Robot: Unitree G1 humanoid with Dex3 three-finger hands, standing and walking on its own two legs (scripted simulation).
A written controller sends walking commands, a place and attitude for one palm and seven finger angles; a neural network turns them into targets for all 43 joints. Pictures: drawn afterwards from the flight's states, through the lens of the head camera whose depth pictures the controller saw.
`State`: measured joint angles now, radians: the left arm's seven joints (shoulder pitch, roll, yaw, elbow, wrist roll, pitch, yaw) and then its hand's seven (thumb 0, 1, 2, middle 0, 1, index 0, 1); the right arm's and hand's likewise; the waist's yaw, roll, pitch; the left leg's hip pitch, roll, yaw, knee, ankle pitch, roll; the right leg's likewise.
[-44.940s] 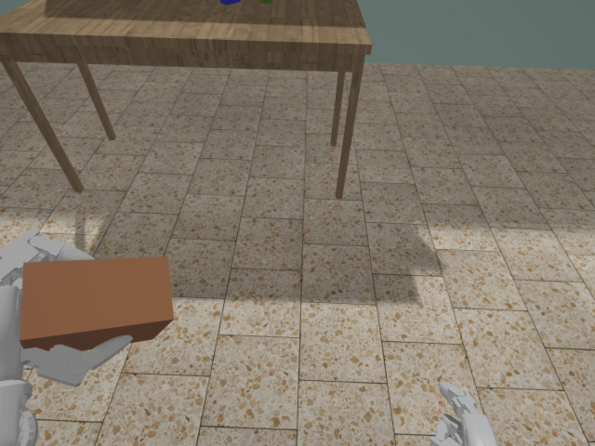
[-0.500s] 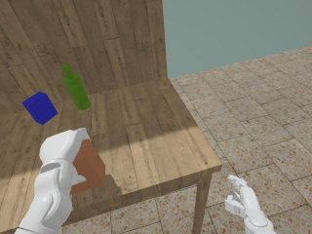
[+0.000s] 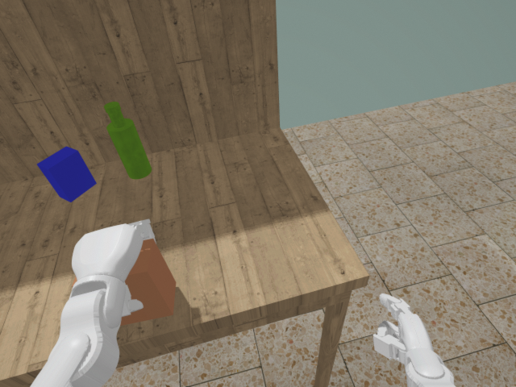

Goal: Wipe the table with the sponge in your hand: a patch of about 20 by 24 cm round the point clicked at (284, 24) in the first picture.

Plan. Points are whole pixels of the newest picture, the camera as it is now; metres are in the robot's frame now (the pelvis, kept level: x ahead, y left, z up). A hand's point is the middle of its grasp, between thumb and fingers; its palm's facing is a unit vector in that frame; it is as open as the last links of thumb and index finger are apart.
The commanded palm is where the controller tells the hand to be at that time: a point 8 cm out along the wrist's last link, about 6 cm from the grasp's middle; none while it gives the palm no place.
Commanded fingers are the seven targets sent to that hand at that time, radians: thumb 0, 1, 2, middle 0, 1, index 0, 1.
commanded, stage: lower the sponge onto the table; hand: left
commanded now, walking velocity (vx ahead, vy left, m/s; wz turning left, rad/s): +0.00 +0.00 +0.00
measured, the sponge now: (135, 291) +0.23 +0.26 +0.03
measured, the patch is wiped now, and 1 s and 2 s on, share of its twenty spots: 0.00 0.05 0.35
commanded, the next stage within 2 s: wipe forward along the first lane in 0.60 s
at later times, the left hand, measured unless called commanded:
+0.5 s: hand (125, 272) +0.24 +0.26 +0.08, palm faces +0.02 -0.09 -1.00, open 10.3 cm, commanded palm +0.21 +0.25 +0.13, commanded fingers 0.00 0.10 1.30 -1.20 -1.60 -1.20 -1.60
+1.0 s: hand (129, 259) +0.26 +0.27 +0.08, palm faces +0.02 -0.05 -1.00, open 10.3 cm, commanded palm +0.24 +0.26 +0.11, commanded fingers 0.00 0.10 1.30 -1.20 -1.60 -1.20 -1.60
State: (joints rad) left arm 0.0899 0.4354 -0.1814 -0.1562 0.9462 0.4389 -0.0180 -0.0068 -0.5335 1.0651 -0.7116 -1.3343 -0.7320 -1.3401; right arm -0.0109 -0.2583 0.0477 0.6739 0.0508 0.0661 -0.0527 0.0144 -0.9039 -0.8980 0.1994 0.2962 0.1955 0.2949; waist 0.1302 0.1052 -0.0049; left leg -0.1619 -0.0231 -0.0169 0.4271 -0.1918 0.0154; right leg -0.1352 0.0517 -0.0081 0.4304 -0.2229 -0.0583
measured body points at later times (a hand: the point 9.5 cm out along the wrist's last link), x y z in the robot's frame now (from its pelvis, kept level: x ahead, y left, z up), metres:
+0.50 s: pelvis +0.00 +0.00 +0.00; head -0.03 -0.05 +0.45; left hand +0.23 +0.26 +0.13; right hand +0.24 -0.21 -0.08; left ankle +0.03 +0.11 -0.74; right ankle +0.01 -0.09 -0.74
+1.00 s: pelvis -0.01 -0.01 +0.00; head -0.03 -0.05 +0.44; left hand +0.25 +0.26 +0.13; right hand +0.24 -0.21 -0.09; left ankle +0.03 +0.11 -0.74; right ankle +0.01 -0.09 -0.74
